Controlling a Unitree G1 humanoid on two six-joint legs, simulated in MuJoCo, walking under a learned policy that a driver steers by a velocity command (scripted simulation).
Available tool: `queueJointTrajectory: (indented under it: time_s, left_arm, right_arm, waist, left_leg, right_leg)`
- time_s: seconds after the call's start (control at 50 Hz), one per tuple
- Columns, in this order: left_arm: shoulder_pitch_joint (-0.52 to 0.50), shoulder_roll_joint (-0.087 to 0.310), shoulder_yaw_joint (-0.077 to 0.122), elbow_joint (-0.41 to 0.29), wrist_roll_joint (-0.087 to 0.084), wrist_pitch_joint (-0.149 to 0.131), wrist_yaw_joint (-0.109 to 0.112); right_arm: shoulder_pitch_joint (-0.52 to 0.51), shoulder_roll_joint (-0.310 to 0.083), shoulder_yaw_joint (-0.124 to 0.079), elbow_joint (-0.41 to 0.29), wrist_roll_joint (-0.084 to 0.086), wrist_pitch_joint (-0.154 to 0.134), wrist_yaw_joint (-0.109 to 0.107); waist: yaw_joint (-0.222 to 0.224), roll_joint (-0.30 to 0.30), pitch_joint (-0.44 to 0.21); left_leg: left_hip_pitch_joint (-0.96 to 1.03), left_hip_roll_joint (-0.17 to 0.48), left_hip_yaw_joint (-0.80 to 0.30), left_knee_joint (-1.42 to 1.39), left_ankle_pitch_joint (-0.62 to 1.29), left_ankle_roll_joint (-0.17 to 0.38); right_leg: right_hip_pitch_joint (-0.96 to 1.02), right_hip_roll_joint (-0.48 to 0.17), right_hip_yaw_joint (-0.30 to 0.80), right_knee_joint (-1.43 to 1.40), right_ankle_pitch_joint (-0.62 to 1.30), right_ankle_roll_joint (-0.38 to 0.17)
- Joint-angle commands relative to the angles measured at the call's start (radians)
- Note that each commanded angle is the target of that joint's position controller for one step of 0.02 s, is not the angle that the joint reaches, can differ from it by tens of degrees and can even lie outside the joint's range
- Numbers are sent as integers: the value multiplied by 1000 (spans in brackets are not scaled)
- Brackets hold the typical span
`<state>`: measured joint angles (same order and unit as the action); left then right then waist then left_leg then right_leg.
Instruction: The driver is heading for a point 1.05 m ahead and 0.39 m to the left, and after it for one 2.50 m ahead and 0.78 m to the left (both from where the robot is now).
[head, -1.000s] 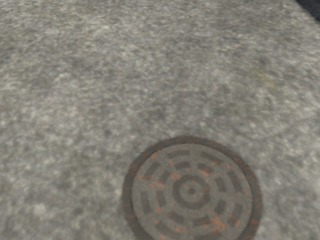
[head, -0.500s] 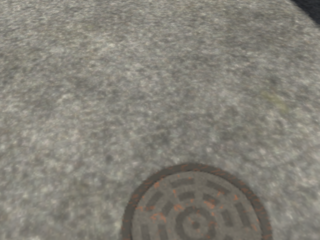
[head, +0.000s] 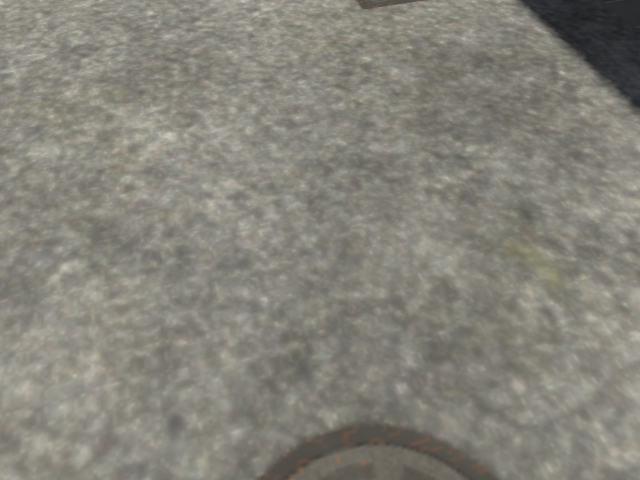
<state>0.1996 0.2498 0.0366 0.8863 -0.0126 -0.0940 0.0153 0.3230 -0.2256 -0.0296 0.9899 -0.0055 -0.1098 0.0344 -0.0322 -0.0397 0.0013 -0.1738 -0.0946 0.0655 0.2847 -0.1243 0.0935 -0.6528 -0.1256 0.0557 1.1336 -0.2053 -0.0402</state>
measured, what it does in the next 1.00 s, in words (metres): walks ahead, turning left: right foot, then left foot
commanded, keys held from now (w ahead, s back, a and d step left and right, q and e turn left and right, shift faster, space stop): w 0.20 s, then w+q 0.80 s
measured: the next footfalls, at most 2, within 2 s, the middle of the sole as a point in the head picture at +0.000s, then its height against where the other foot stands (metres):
right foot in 0.30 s outside the picture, level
left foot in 0.86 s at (265, 453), level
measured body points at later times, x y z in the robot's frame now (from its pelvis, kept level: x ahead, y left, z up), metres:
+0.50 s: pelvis +0.27 -0.08 +0.00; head +0.29 -0.09 +0.45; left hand +0.31 +0.19 -0.12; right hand +0.37 -0.34 -0.14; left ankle +0.26 +0.08 -0.65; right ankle +0.29 -0.17 -0.74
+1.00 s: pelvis +0.52 +0.03 -0.01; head +0.55 +0.06 +0.44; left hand +0.52 +0.33 -0.13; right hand +0.73 -0.17 -0.12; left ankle +0.54 +0.11 -0.74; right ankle +0.50 -0.15 -0.64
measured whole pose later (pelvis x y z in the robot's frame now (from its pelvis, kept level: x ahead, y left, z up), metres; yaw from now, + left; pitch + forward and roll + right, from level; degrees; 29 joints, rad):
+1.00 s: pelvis +0.52 +0.03 -0.01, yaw +24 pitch +1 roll +0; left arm 0.18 0.27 0.06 0.84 -0.02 -0.13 0.01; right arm 0.23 -0.26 -0.09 0.78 0.01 -0.06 0.03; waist -0.01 -0.01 0.05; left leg -0.35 -0.10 0.02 0.50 -0.17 0.11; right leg -0.45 -0.07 0.03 1.23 -0.37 -0.01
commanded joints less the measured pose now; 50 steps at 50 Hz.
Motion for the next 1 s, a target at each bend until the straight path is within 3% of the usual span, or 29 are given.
queueJointTrajectory:
  time_s: [0.02, 0.1, 0.2, 0.24, 0.26, 0.28, 0.3, 0.32, 0.34, 0.36, 0.38, 0.4, 0.42, 0.48, 0.54, 0.62, 0.68, 0.74, 0.8, 0.82, 0.84, 0.86, 0.88, 0.9, 0.92, 0.94, 0.96, 0.98, 1.0]
  left_arm:
    - [33, 43, 12, -42, 12, 5, 7]
    - [-126, 29, 6, -83, 3, -6, -5]
    - [-250, 42, 3, -132, -10, -15, -35]
    - [-231, 66, 11, -141, -10, -27, -44]
    - [-173, 85, 22, -129, -9, -33, -45]
    - [-37, 124, 44, -90, -7, -37, -40]
    - [170, 202, 72, -43, 4, -41, -30]
    - [294, 313, 100, -19, 20, -31, -27]
    - [309, 218, 76, -14, 23, -29, -28]
    - [214, 154, 55, -33, 18, -33, -27]
    - [119, 113, 40, -52, 14, -33, -29]
    - [53, 80, 30, -55, 11, -34, -33]
    - [20, 58, 25, -51, 16, -37, -35]
    - [31, 71, 34, -19, 28, -44, -31]
    - [57, 96, 43, 1, 33, -40, -15]
    - [77, 123, 50, 10, 29, -29, 4]
    - [134, 140, 56, 28, 19, -16, 13]
    - [163, 155, 64, 39, 6, 4, 13]
    - [124, 196, 75, 24, -3, 21, 17]
    - [108, 211, 79, 18, -5, 29, 20]
    - [82, 218, 79, 9, -11, 34, 21]
    - [82, 205, 73, -10, -1, 29, 22]
    - [178, 32, 23, -62, 33, -2, 1]
    - [88, 93, 27, -92, -10, -53, -14]
    - [-23, 135, 40, -125, -44, -74, -20]
    - [-34, 129, 36, -127, -32, -81, -15]
    - [-25, 135, 44, -111, -4, -75, -6]
    - [4, 146, 54, -110, 6, -60, -5]
    - [15, 143, 58, -115, 11, -44, -6]
  right_arm:
    - [-40, -134, -22, -56, 2, -17, -20]
    - [39, -161, -26, -39, 18, -4, -34]
    - [113, -170, -32, -5, 26, 17, -36]
    - [111, -177, -36, -3, 28, 28, -38]
    - [92, -186, -38, -8, 28, 34, -39]
    - [72, -175, -33, -17, 24, 38, -39]
    - [50, -132, -14, -44, 9, 35, -36]
    - [157, -4, 21, -62, 12, 15, -31]
    - [157, -64, 8, -43, 37, -6, -29]
    - [79, -153, -18, -66, 61, -11, -31]
    - [23, -154, -23, -80, 59, -7, -37]
    - [-6, -137, -28, -84, 47, 4, -44]
    - [6, -123, -36, -83, 40, 20, -46]
    - [27, -65, -37, -88, 41, 55, -41]
    - [-46, -66, -45, -130, 34, 65, -39]
    - [-170, -52, -41, -181, 26, 60, -18]
    - [-278, -39, -33, -231, 24, 58, 3]
    - [-344, -40, -32, -278, 29, 58, 22]
    - [-302, -78, -51, -303, 31, 63, 32]
    - [-220, -109, -68, -291, 34, 65, 31]
    - [-74, -158, -97, -256, 36, 65, 25]
    - [91, -245, -136, -214, 34, 72, 3]
    - [72, -355, -150, -215, 36, 67, -8]
    - [119, -294, -127, -242, 19, 53, -5]
    - [91, -229, -110, -233, 11, 41, -3]
    - [16, -188, -98, -246, 22, 34, -2]
    - [-68, -152, -86, -267, 24, 32, -2]
    - [-110, -129, -76, -285, 16, 31, -5]
    - [-120, -129, -75, -291, 15, 30, -8]
  waist:
    - [47, 74, 54]
    - [-11, 78, 54]
    - [-49, 94, 81]
    - [-21, 102, 73]
    - [19, 114, 46]
    - [87, 106, -28]
    - [169, 48, -181]
    - [149, -208, -337]
    - [162, -214, -390]
    - [142, -139, -236]
    - [109, -77, -158]
    - [81, -41, -84]
    - [50, -61, -46]
    - [16, -47, -1]
    - [20, -20, 27]
    - [50, -12, 61]
    - [90, 7, 96]
    - [102, 1, 112]
    - [44, -48, 47]
    - [-7, -66, -6]
    - [-92, -54, -84]
    - [-161, 27, -170]
    - [-25, 299, -236]
    - [-83, 208, -377]
    - [-97, 152, -241]
    - [-48, 76, -156]
    - [0, 30, -103]
    - [38, 42, -88]
    - [55, 46, -77]
  left_leg:
    - [-98, 284, -215, -203, 67, 172]
    - [-15, 266, -163, -185, 82, 126]
    - [144, 326, -180, -114, 58, 112]
    - [168, 347, -217, -56, 94, 98]
    - [161, 340, -220, 4, 185, 87]
    - [131, 290, -191, 151, 323, 65]
    - [-29, 223, -136, 432, 258, 28]
    - [-437, 56, -42, 826, -151, -51]
    - [-553, 55, -198, 1004, -422, -46]
    - [-619, 110, -218, 1057, -356, -29]
    - [-594, 164, -191, 1033, -262, -28]
    - [-560, 192, -182, 973, -195, -34]
    - [-507, 220, -185, 924, -148, -35]
    - [-474, 224, -174, 897, -70, -40]
    - [-562, 220, -195, 799, 35, -52]
    - [-560, 211, -138, 569, 183, -54]
    - [-590, 208, -86, 466, 187, -40]
    - [-604, 195, -38, 406, 102, -16]
    - [-430, 113, 52, 386, -42, 33]
    - [-314, 70, 77, 383, -84, 57]
    - [-102, 25, 84, 308, -33, 92]
    - [206, 88, -72, 255, -15, 142]
    - [533, 355, -625, 191, -106, 315]
    - [595, 440, -915, 15, -209, 367]
    - [523, 410, -769, -4, -127, 303]
    - [367, 367, -629, 3, -36, 262]
    - [210, 324, -524, -5, 62, 230]
    - [111, 296, -466, -25, 130, 218]
    - [53, 278, -444, -47, 157, 216]
  right_leg:
    - [-26, -43, 3, -145, 156, 27]
    - [6, 2, -35, -428, 306, 36]
    - [2, 32, -43, -577, 223, 17]
    - [74, 50, -42, -628, 143, -6]
    - [168, 74, -59, -652, 113, -18]
    - [349, 101, -77, -677, 102, -39]
    - [655, -18, 40, -646, 121, -97]
    - [1053, -278, 446, -705, 21, -235]
    - [1051, -319, 653, -818, -71, -262]
    - [917, -291, 498, -829, -63, -207]
    - [777, -249, 352, -854, -9, -172]
    - [657, -204, 245, -902, 37, -150]
    - [578, -165, 156, -938, 73, -127]
    - [497, -132, 3, -982, 233, -126]
    - [524, -139, -77, -996, 308, -135]
    - [558, -130, -172, -1014, 292, -116]
    - [644, -159, -211, -1001, 305, -112]
    - [743, -184, -245, -944, 381, -100]
    - [766, -184, -291, -784, 801, -71]
    - [756, -176, -302, -655, 944, -61]
    - [692, -144, -320, -456, 956, -35]
    - [458, -96, -318, -156, 679, 14]
    - [-9, 106, -232, 209, -322, 70]
    - [-127, 150, 17, 330, -392, 51]
    - [-217, 99, 36, 310, -294, 22]
    - [-182, 52, 34, 218, -198, 6]
    - [-99, 18, 30, 135, -148, 12]
    - [-20, -5, 38, 81, -118, 20]
    - [21, -10, 35, 39, -104, 33]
